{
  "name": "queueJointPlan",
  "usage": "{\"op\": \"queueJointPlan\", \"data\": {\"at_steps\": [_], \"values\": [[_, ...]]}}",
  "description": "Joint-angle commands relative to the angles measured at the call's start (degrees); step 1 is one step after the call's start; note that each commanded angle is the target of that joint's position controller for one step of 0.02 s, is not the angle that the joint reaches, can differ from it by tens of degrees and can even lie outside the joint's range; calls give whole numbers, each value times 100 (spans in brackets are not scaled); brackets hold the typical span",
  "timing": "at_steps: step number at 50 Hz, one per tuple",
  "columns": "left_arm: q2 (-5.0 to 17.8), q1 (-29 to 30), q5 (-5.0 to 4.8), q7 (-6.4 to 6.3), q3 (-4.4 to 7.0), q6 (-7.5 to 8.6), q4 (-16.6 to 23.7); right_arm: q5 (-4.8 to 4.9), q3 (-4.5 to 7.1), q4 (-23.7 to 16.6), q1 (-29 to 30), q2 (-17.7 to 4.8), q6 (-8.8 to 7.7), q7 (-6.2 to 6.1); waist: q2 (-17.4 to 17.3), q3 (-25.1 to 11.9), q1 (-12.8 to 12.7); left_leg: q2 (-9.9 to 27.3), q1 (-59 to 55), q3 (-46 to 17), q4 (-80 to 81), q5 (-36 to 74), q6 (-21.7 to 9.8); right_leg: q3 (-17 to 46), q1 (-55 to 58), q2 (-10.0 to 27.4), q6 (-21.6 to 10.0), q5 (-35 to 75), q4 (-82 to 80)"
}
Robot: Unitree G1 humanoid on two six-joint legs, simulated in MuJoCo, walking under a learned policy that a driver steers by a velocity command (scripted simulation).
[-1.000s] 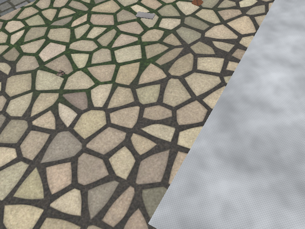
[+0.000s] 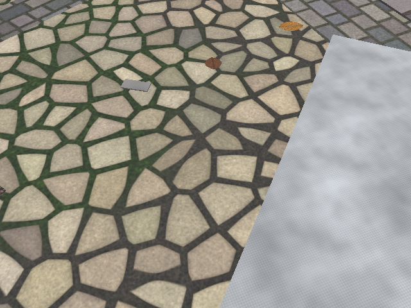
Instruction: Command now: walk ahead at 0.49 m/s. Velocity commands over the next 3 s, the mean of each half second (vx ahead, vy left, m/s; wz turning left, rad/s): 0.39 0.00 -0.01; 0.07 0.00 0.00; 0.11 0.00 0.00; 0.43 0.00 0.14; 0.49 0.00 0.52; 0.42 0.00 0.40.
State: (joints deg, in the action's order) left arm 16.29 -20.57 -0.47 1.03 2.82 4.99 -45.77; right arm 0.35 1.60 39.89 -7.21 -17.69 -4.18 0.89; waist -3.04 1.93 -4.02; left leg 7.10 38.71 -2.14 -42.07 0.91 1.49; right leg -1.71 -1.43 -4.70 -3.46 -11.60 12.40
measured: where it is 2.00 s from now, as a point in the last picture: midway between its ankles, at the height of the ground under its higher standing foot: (223, 274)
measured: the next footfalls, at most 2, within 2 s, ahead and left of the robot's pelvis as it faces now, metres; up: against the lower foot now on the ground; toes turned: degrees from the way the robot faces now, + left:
left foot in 0.18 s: +0.30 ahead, +0.14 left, +0.00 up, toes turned +1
right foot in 0.62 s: +0.45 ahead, -0.08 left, +0.00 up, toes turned +1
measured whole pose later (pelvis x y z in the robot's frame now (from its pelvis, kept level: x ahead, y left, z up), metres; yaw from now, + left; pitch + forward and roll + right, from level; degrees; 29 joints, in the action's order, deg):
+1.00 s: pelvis +0.35 +0.03 -0.01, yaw +0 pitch +0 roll +0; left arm 13.5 -4.8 0.0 -0.1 2.3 0.6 -51.1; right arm -0.5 1.0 54.0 -13.6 -15.3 1.6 -1.8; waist -0.1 1.8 1.2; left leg 0.2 4.1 0.5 -27.2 -22.7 0.2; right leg -0.2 -19.3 -1.5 -1.6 -10.3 30.0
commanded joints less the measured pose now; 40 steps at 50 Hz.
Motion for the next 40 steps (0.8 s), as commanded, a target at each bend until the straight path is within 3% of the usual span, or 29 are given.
{"op": "queueJointPlan", "data": {"at_steps": [1,4,6,7,8,9,10,11,12,13,14,15,18,20,23,27,29,30,31,32,33,34,35,37,38,40], "values": [[1047,45,-65,-46,244,63,245,47,11,-484,553,-221,-124,89,501,343,-9,-176,-492,111,758,654,-67,716,-562,1553,-873,1102,-582],[1094,-158,-100,-74,267,-45,59,47,57,-644,820,-360,-145,173,514,345,10,-247,-294,23,1147,243,-287,800,203,1843,-751,1430,-229],[1149,-180,-90,-101,287,-127,-14,36,96,-647,685,-449,-145,199,612,183,147,-368,-577,114,1257,-251,-430,814,561,1922,-630,2119,141],[1201,-117,-71,-113,297,-162,-19,31,149,-590,385,-554,-141,185,702,-47,339,-533,-1070,266,1306,-473,-534,751,632,1850,-553,3013,573],[1156,-48,-43,-123,269,-205,-18,24,267,-393,-338,-744,-131,140,649,-535,742,-725,-2096,464,1420,-432,-697,544,483,1597,-418,3803,1497],[939,-96,52,-147,164,-213,70,7,381,-192,-1280,-1040,-102,79,432,-1325,1126,-250,-3725,24,1138,-188,-952,348,-361,1312,-226,3103,2889],[271,-850,56,-103,-40,-109,227,-108,515,-120,-1773,-1650,-73,56,-948,-2219,876,1253,-5989,-2653,1388,-1148,-1898,122,-2722,351,242,303,5229],[505,-720,-8,-65,-18,13,115,-23,403,-87,-1924,-1173,-48,78,-1109,-2571,1035,1529,-6208,-4166,2337,-1913,-2082,905,-3540,107,273,-2132,6022],[977,-178,-192,-24,123,67,242,7,302,-104,-1516,-899,-44,67,-630,-1567,1012,1372,-5515,-3352,2460,-2282,-1773,945,-4087,474,210,-1888,6338],[954,231,-205,-39,108,86,350,-12,261,-172,-1080,-791,-38,57,-228,-897,854,1175,-4610,-2540,2526,-1356,-1619,707,-4021,748,209,-1416,6123],[872,426,-99,-74,109,64,370,-59,215,-181,-744,-643,-50,74,54,-455,663,937,-3823,-1893,2587,-7,-1542,582,-3797,918,273,-1118,5763],[798,310,-5,-103,126,-2,323,-129,178,-203,-573,-529,-87,88,20,-366,453,764,-3303,-1399,2676,1096,-1490,597,-3347,1064,329,-921,5505],[477,-66,43,-160,61,-182,162,-116,188,-46,-400,-511,-186,97,-152,-489,173,539,-2711,-538,2800,2934,-1591,467,-2652,998,594,-636,4897],[362,212,83,-189,19,-217,258,-91,204,63,-336,-589,-157,31,-155,-462,169,397,-2656,-152,2834,3183,-1516,392,-2638,963,663,-104,4083],[261,742,88,-138,-32,-187,346,-93,211,225,-500,-674,-58,-54,-157,-571,407,212,-2776,138,2827,2810,-1343,317,-2262,848,626,1019,2865],[437,1176,86,-85,26,-178,467,-53,211,499,-670,-741,66,-77,-169,-501,541,430,-3137,-114,2617,2128,-1319,434,-2099,746,492,1124,2150],[516,1158,130,-70,69,-166,470,1,205,575,-559,-724,132,-88,-133,-455,432,455,-3204,-250,2257,1751,-1222,409,-1877,684,340,989,1723],[545,974,161,-75,97,-155,395,43,175,609,-510,-637,156,-98,-48,-494,300,315,-3149,-254,1963,1379,-1064,372,-1476,641,231,1419,1237],[782,892,195,-120,157,-146,371,-24,124,678,-780,-483,136,-98,275,-616,354,6,-3005,-164,1613,867,-778,669,-910,938,86,3021,1008],[1106,955,217,-175,208,-181,428,-190,66,716,-1348,-328,67,-71,905,-1009,737,-389,-2483,-15,1227,-461,-499,1208,33,1574,-293,4714,1473],[678,985,192,-199,112,-272,379,-179,-23,843,-1638,-84,82,-88,1287,-1364,749,-577,-2132,125,1018,-1815,-223,1624,421,1915,-838,4527,1566],[315,1064,116,-177,23,-343,375,-148,-12,826,-1352,-215,165,-117,1113,-1274,612,-569,-2101,82,1058,-2308,-120,1769,193,1893,-932,3692,1426],[266,1257,92,-143,-3,-388,361,-110,11,786,-1159,-285,271,-151,1007,-1112,632,-528,-2132,52,1267,-2214,-114,1728,-86,1745,-814,2829,1321],[421,1683,69,-63,37,-405,423,-114,54,844,-1081,-468,488,-207,834,-680,677,-501,-2467,53,1756,-1697,-165,1340,-811,1312,-415,1685,1252],[480,1695,76,-46,58,-377,402,-116,81,889,-1050,-571,532,-222,690,-534,623,-499,-2440,55,1778,-1677,-210,1119,-885,1135,-266,1592,1293],[508,1603,80,-44,78,-311,249,-117,64,938,-1014,-502,535,-245,610,-638,588,-459,-2639,20,1798,-1213,-221,985,-744,1032,-210,2170,1475]]}}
